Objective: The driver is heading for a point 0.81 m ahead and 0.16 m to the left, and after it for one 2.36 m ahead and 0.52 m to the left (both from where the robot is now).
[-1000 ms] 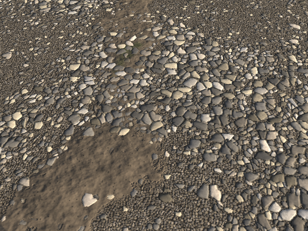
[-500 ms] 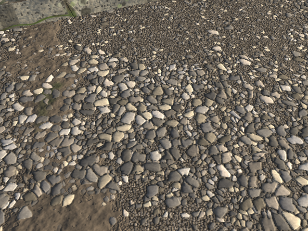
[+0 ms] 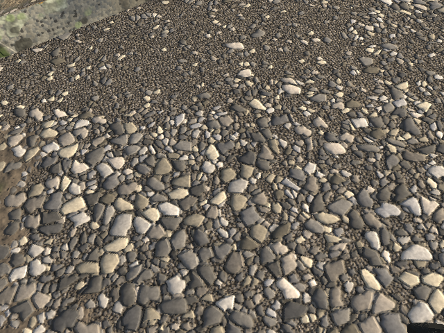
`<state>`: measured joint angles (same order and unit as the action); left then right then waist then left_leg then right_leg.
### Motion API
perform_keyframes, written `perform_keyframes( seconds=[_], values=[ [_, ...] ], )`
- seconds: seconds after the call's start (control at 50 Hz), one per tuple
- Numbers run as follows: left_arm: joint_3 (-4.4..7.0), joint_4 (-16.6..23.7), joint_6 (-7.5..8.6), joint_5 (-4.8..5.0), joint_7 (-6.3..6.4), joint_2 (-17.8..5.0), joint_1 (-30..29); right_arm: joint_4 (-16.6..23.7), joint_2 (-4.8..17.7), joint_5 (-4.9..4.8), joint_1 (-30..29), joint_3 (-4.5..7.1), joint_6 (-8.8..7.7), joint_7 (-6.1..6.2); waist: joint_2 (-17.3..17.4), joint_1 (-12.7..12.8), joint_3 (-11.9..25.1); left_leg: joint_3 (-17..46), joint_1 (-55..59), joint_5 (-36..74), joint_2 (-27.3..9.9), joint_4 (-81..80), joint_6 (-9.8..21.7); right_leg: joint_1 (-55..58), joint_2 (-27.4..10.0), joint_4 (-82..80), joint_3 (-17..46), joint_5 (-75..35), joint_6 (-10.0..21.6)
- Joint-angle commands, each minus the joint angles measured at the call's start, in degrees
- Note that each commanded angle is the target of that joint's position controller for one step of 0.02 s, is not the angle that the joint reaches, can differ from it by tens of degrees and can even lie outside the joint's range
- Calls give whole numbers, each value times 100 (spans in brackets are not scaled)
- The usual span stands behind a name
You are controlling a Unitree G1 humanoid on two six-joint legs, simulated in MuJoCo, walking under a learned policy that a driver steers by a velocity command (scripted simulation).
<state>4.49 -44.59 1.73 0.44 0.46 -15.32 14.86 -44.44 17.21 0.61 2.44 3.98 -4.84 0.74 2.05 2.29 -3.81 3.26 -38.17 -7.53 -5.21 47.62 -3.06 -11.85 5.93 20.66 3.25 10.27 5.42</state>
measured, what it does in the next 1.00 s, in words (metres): walks ahead: left foot, then right foot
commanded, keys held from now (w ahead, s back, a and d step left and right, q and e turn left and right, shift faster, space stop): no key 0.32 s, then w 0.18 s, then w+q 0.50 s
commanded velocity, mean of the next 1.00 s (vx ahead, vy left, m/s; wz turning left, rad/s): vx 0.28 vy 0.00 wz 0.10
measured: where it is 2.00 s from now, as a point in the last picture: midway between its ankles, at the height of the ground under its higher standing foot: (187, 200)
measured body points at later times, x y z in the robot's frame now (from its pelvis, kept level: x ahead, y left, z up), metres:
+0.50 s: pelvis +0.13 +0.02 -0.01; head +0.14 +0.01 +0.44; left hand +0.20 +0.30 -0.13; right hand +0.26 -0.24 -0.14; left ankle +0.20 +0.14 -0.74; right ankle +0.10 -0.10 -0.75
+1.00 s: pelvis +0.33 +0.09 +0.00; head +0.35 +0.10 +0.45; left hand +0.40 +0.38 -0.12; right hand +0.47 -0.16 -0.12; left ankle +0.32 +0.17 -0.75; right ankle +0.36 -0.08 -0.67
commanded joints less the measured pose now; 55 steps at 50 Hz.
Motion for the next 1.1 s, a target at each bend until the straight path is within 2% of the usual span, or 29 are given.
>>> perform_keyframes(
  seconds=[0.02,0.12,0.16,0.18,0.2,0.22,0.26,0.3,0.34,0.38,0.42,0.46,0.48,0.5,0.54,0.6,0.66,0.74,0.78,0.8,0.82,0.84,0.86,0.88,0.9,0.92,0.94,1.0,1.1],
  values=[
    [194,335,1,13,112,-868,-58,232,255,-29,32,9,-24,-81,-685,-22,913,-267,1075,1183,308,-971,-3,61,-1165,-201,389,-3425,592],
    [97,174,-27,-48,99,-742,-28,245,534,44,-4,79,-100,-186,-752,-38,777,-139,1187,747,364,-1752,322,682,-1528,443,964,-3008,505],
    [45,151,-17,-51,100,-646,-62,110,654,145,421,114,-173,-174,-548,-291,927,-81,2173,2462,241,-2444,601,561,-1138,1130,863,-2805,172],
    [9,197,35,-159,85,-529,299,156,958,251,483,149,-191,-142,4,-50,1356,508,3267,4581,-437,-2010,972,-1,-688,1756,728,-1728,-80],
    [-49,34,49,-109,96,-395,850,120,724,271,686,81,-107,-114,700,-53,1988,1284,4286,5386,-1220,-1789,1849,-714,-352,2685,560,222,-443],
    [-32,54,-20,-72,84,-612,604,15,296,134,892,-24,-11,-121,1076,-287,2161,1964,4321,4851,-1638,-2121,2236,-1087,-297,3351,438,2642,-679],
    [44,140,-281,25,107,-775,98,-35,285,9,690,-94,116,-153,464,-292,1534,2119,3622,2128,-1469,-2590,1957,-1506,-570,3922,467,2960,-842],
    [49,72,-482,3,136,-672,69,54,454,41,89,-62,207,-142,492,-89,956,1631,2585,345,-1098,-3040,1554,-1228,-816,3271,317,2377,-883],
    [-21,-121,-489,-18,138,-414,275,45,493,55,-142,-27,327,-114,715,5,880,1020,1896,-856,-602,-3328,1275,-392,-729,2155,-54,1688,-835],
    [8,-327,-417,-69,95,-411,550,-18,693,-78,-54,51,412,-46,832,110,1000,706,1578,-2220,-391,-3475,1120,359,-461,1355,-536,617,-657],
    [22,-396,-355,-152,74,-446,612,-50,637,-127,46,46,434,8,759,127,894,657,1348,-3034,-331,-3492,897,536,-426,1198,-683,946,-417],
    [66,-417,-240,-164,127,-767,775,93,266,-134,-196,-38,385,10,-122,181,530,125,924,-2774,102,-2458,512,310,-1272,44,479,2307,169],
    [183,-520,-190,-95,131,-1164,947,240,110,-175,-456,-62,279,6,-1222,221,172,-697,588,-1972,762,-1214,256,-7,-1900,-896,1750,3602,622],
    [222,-413,-70,-74,150,-1304,627,291,248,-222,-577,-27,163,-9,-1684,243,-288,-478,163,-1563,676,-385,360,-59,-2470,-1498,2677,3562,893],
    [123,-394,184,-101,179,-859,511,116,422,-250,-225,80,46,-75,-1322,79,-249,-96,-772,-1490,362,322,548,913,-2453,-1262,2289,2193,734],
    [82,-555,287,2,154,-634,814,98,101,-224,-406,-1,-28,-220,-856,218,19,-100,-864,-848,205,-137,574,1734,-2197,-1069,1169,458,383],
    [139,-584,257,-39,114,-816,840,204,-19,-229,-623,-86,49,-356,-992,306,87,-469,66,-428,275,-766,453,1244,-2023,-1139,375,119,288],
    [241,-630,230,55,47,-1071,832,321,200,-232,-633,-91,176,-403,-1023,228,-72,-742,906,-383,381,-1221,602,832,-2176,-1004,-29,-77,231],
    [264,-599,210,92,56,-1147,643,216,388,-198,-101,7,202,-387,-941,-177,119,-993,1852,-298,653,-1503,823,624,-2107,-278,-420,-1520,44],
    [234,-578,208,71,73,-1075,639,16,613,-210,578,148,223,-357,-740,-495,518,-1034,2801,-249,838,-1624,974,428,-1915,657,-771,-2503,-124],
    [183,-452,228,-19,109,-962,558,-190,989,-242,1526,337,250,-290,-299,-930,1051,-233,4173,-376,456,-1684,1245,-451,-1668,2190,-1118,-2424,-426],
    [-33,-10,360,-155,90,-341,602,-232,1719,-213,2108,478,271,-228,1431,-899,1639,3054,5710,-1533,-1090,-2627,2307,-2684,-653,4562,-1137,471,-910],
    [-12,-15,561,-8,50,-538,317,-215,1380,-218,2131,341,221,-236,1137,-987,1923,4289,5828,-2128,-1453,-3444,2479,-3398,-536,5428,44,1971,-818],
    [60,101,679,183,-18,-823,45,-145,1104,-159,1786,252,158,-223,922,-906,1221,3592,5381,-1959,-1369,-3411,2305,-3945,-863,5652,145,1677,-637],
    [51,100,731,170,-16,-853,-88,-35,875,-132,1490,193,114,-220,385,-743,904,2913,4718,-1511,-1095,-3340,2106,-3750,-1098,5385,111,1249,-506],
    [82,79,733,35,14,-839,-107,68,743,-107,1141,149,103,-223,46,-513,598,2398,3943,-980,-879,-3403,1977,-3403,-1253,4859,112,925,-505],
    [124,68,678,-55,41,-847,-42,175,616,-56,885,100,91,-207,99,-302,503,2025,3377,-600,-672,-3530,1889,-2942,-1368,4463,153,709,-516],
    [103,192,518,-125,44,-652,-145,269,695,-89,804,133,78,-112,192,-112,356,1508,2587,172,-441,-3768,1947,-2517,-1258,3651,6,245,-742],
    [-65,576,527,-83,-55,-328,-1329,176,853,-182,1321,220,100,15,205,-493,183,975,2074,235,-83,-3666,1620,-1801,-799,1391,-153,-1531,-906]
  ],
)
